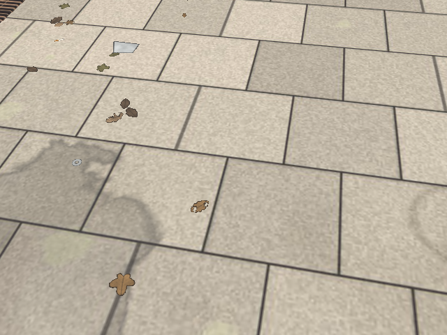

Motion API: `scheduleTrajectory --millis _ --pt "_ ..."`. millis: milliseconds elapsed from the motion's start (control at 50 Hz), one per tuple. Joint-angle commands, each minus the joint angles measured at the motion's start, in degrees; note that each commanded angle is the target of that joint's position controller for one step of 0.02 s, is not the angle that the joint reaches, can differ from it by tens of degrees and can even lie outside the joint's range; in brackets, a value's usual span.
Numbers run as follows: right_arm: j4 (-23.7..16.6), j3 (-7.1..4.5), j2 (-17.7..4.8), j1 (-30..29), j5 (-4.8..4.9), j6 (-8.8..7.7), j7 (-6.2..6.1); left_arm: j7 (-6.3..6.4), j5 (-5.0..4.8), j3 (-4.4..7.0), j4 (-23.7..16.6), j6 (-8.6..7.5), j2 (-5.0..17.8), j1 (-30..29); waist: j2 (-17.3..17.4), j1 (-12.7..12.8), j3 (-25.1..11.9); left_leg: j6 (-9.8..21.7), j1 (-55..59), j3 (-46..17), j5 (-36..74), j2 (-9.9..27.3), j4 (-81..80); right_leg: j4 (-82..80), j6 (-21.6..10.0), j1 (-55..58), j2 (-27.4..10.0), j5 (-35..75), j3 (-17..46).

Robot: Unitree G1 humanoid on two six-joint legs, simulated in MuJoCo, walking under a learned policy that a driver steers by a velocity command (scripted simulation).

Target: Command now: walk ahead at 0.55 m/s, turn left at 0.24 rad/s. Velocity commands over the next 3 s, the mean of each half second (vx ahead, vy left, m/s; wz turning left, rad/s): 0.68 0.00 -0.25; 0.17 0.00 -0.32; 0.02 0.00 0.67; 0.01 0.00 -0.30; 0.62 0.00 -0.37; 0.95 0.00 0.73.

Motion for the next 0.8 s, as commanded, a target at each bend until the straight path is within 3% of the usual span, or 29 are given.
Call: scheduleTrajectory --millis 20,40,60,80,100,120,140,160,180,220,320,360,400,420,440,460,480,500,520,540,560,580,600,620,640,680,720,760,800 --pt "-2.7 -0.78 -3.9 1.3 0.22 -2.85 0.32 -0.08 -0.91 3.29 -4.3 -1.37 10.7 -2.8 -10.7 -1.7 -1.7 3.2 6.5 2.5 1.0 0.5 -14.3 -15.3 -8.4 -0.3 -11.9 -25.9 16.3" --pt "-2.3 -0.80 -4.1 1.7 0.55 -3.33 0.40 -0.26 -1.03 3.38 -4.1 -1.47 10.9 -2.2 -10.8 -1.9 -1.4 4.1 8.3 2.9 2.2 0.5 -17.9 -14.8 -8.6 -0.5 -12.4 -25.8 16.4" --pt "-1.3 -0.57 -4.3 5.3 -2.72 -1.98 1.81 -1.25 2.85 3.77 -2.4 0.07 10.9 0.4 -7.1 -3.2 -2.8 5.0 14.2 6.5 0.5 -3.3 -23.6 -12.2 -7.2 -2.5 -9.9 -27.7 12.2" --pt "0.1 -0.40 -2.9 8.3 -2.59 -1.72 2.03 -1.39 2.54 3.90 -2.8 0.91 10.4 -1.9 -5.9 -5.8 0.0 5.7 20.1 8.8 7.9 -3.9 -29.5 -9.1 -5.5 -8.2 -7.2 -29.1 8.7" --pt "1.3 -0.57 -4.0 12.4 -2.72 -1.89 1.70 -1.31 2.02 3.57 -4.0 1.01 8.4 -4.6 -4.2 -8.4 1.8 6.6 29.4 7.8 8.0 -2.9 -31.4 -3.7 -2.3 -18.4 -4.2 -28.3 5.2" --pt "2.0 -1.10 -6.7 16.4 -2.78 -2.57 1.20 -1.52 1.47 2.29 -6.0 0.49 3.5 -7.9 7.2 -10.8 2.1 8.7 36.0 -8.2 -4.4 9.4 -38.0 14.6 -0.4 -30.2 -0.1 -25.5 -0.6" --pt "-0.3 -2.45 -12.0 13.7 -2.53 -2.89 0.72 -1.61 1.35 1.09 -9.3 -0.75 0.9 -10.4 10.0 -9.6 3.2 12.8 33.6 -32.0 -20.9 23.9 -45.5 26.3 1.3 -40.0 0.4 -19.6 -4.4" --pt "0.5 -3.54 -13.1 13.3 -2.95 -2.96 -0.08 -1.75 1.71 1.56 -11.2 -1.36 4.0 -13.6 3.1 -9.3 5.8 17.0 27.9 -37.3 -25.0 27.7 -46.7 30.6 0.8 -42.4 -3.8 -12.9 1.3" --pt "0.4 -2.98 -10.9 10.4 -2.73 -3.52 0.10 -2.19 1.20 1.96 -10.3 -1.70 4.8 -11.8 2.4 -6.6 7.2 15.7 27.2 -31.9 -20.7 24.6 -46.1 32.8 1.0 -42.3 -3.8 -9.0 3.8" --pt "0.1 -2.07 -8.1 7.4 -2.38 -4.82 0.31 -3.35 1.70 2.91 -6.6 -1.38 6.9 -5.6 5.3 -3.9 5.0 11.6 25.4 -18.6 -10.5 18.4 -47.1 34.8 2.0 -36.3 -2.8 -5.1 3.2" --pt "3.4 -1.77 -6.4 10.6 -2.16 -6.65 0.90 -5.13 2.24 2.80 -5.8 0.40 6.1 -7.8 4.7 -4.4 7.8 9.1 22.6 -1.7 4.8 14.9 -50.7 35.1 1.4 -32.9 -4.0 2.8 -1.1" --pt "4.3 -1.59 -5.7 9.9 -2.30 -6.87 0.92 -5.82 2.61 2.04 -6.6 0.23 4.8 -11.0 4.0 -4.6 10.3 8.4 21.1 5.4 17.7 13.4 -50.0 28.2 0.4 -28.9 -5.3 4.4 -5.2" --pt "5.3 -1.72 -6.3 10.2 -1.65 -6.69 0.47 -6.73 2.75 1.15 -8.0 -0.09 3.1 -14.7 4.1 -5.5 11.4 7.3 20.6 10.4 32.8 13.1 -47.6 19.6 -1.2 -22.2 -5.4 4.5 -10.6" --pt "4.5 -2.44 -9.1 7.7 0.81 -5.90 -0.73 -5.87 -2.77 1.05 -8.8 -1.90 2.3 -14.5 6.0 -5.4 9.3 6.6 24.5 11.3 48.7 14.3 -41.2 17.4 -1.7 -21.0 -5.1 5.0 -9.4" --pt "4.3 -2.80 -10.9 7.5 0.81 -5.06 -1.62 -5.96 -2.72 1.32 -8.9 -2.56 3.8 -13.2 6.4 -4.1 5.7 5.8 27.4 12.2 62.4 14.6 -36.5 15.3 -2.3 -17.8 -2.6 4.1 -11.8" --pt "4.0 -3.22 -12.2 7.3 0.55 -4.22 -2.38 -5.97 -1.86 2.15 -8.1 -2.74 5.6 -10.0 7.0 -2.6 2.7 5.2 28.4 12.7 72.9 14.7 -30.6 14.6 -2.7 -13.0 0.2 3.0 -14.1" --pt "3.4 -3.63 -13.3 6.4 0.42 -3.49 -2.84 -5.77 -1.49 3.37 -6.4 -2.63 7.9 -2.7 7.4 0.9 -1.3 4.6 26.7 12.7 78.5 14.6 -21.5 13.7 -3.8 -4.1 2.5 2.7 -14.6" --pt "2.3 -3.41 -12.4 5.3 0.72 -3.55 -2.81 -4.93 -1.38 5.29 -4.0 -2.31 11.5 7.2 5.9 5.7 -6.1 2.9 20.3 12.6 73.8 12.7 -8.8 9.4 -6.0 10.5 3.9 7.5 -12.4" --pt "1.6 -1.85 -7.0 8.0 -0.19 -4.67 -1.97 -3.27 -1.77 6.14 -2.8 -1.56 13.7 11.5 -2.4 5.8 -7.9 -0.5 4.5 10.9 33.0 7.6 8.5 7.2 -8.6 26.5 -0.8 16.2 -2.4" --pt "-1.6 0.62 -0.2 16.4 -2.05 -6.33 -0.23 -2.52 0.00 6.98 -5.8 -1.61 21.6 9.0 -18.9 -1.7 -18.4 -3.7 -17.4 4.0 -12.6 -4.3 35.9 8.1 -23.5 46.4 -20.1 29.8 32.0" --pt "-2.2 -0.41 -7.9 11.2 -0.88 -8.02 0.63 -2.56 0.35 6.93 -7.7 -1.45 18.8 10.0 -7.4 4.7 -30.4 -2.0 -18.5 -8.3 -8.7 -2.8 39.5 0.1 -25.0 47.0 -21.8 14.6 41.3" --pt "-4.9 -0.76 -9.1 3.2 0.85 -8.44 0.51 -2.38 0.15 6.28 -8.1 -1.67 16.7 6.2 -3.5 4.2 -20.9 -0.6 -19.7 -7.9 -3.5 -0.2 34.6 -2.7 -21.2 38.1 -18.9 8.5 34.8" --pt "-5.5 -0.53 -8.1 1.2 0.38 -8.23 -0.19 -2.21 -0.98 5.60 -8.2 -1.72 14.2 2.3 2.4 1.0 -11.4 -0.5 -20.0 -6.5 -0.2 1.9 28.7 -4.4 -18.4 26.6 -15.5 6.6 29.3" --pt "-5.0 -0.73 -8.3 1.2 -0.44 -7.50 -0.80 -1.99 -1.28 4.93 -9.1 -1.68 12.3 -1.2 3.0 -1.4 -7.4 -0.8 -17.5 -6.2 1.2 3.3 24.8 -5.1 -17.3 18.1 -13.3 10.6 25.4" --pt "-4.3 -1.13 -9.1 3.0 -0.58 -6.45 -0.84 -1.74 -0.39 4.60 -9.6 -1.53 11.5 -3.8 1.7 -3.6 -5.0 -1.1 -13.3 -5.9 2.1 4.6 22.6 -6.1 -16.8 10.6 -12.3 15.9 21.5" --pt "-3.0 -1.16 -8.2 5.1 -1.18 -5.05 -1.12 -1.43 0.01 4.20 -8.6 -1.52 10.2 -5.3 0.1 -4.9 -3.2 -2.2 -9.1 -3.5 3.3 5.5 17.8 -5.5 -16.2 1.8 -10.7 28.3 15.4" --pt "-3.2 -0.52 -5.9 4.3 -1.72 -4.62 -1.73 -0.70 0.17 3.94 -6.8 -1.48 10.3 -3.9 -0.3 -4.3 -4.7 -3.5 -8.1 -1.5 6.9 4.4 12.4 -3.6 -15.3 -0.7 -9.0 38.4 11.0" --pt "-3.5 -0.08 -4.3 2.9 -1.55 -4.05 -2.00 0.07 0.02 3.68 -5.6 -0.57 10.1 -3.6 -1.9 -3.7 -7.0 -4.3 -7.8 -1.0 12.1 3.8 6.6 -2.0 -13.5 0.1 -7.4 37.4 8.9" --pt "-2.9 0.27 -3.4 2.4 -0.97 -3.68 -1.63 0.57 0.06 2.62 -4.7 0.23 7.9 -4.7 -3.7 -3.1 -8.8 -4.2 -6.5 -0.6 19.3 4.5 0.7 -1.7 -11.2 2.2 -7.0 31.7 6.3"
Next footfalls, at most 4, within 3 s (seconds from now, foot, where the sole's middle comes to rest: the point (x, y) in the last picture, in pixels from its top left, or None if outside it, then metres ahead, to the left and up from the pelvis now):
0.12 left None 0.04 0.12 -0.78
0.52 right None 0.41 -0.15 -0.78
1.08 left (237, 327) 0.55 0.02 -0.78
1.60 right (310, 316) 0.59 -0.19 -0.78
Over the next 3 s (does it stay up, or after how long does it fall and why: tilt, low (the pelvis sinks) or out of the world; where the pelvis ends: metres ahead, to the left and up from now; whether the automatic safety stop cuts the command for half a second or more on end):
stays up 1.02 -0.29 -0.05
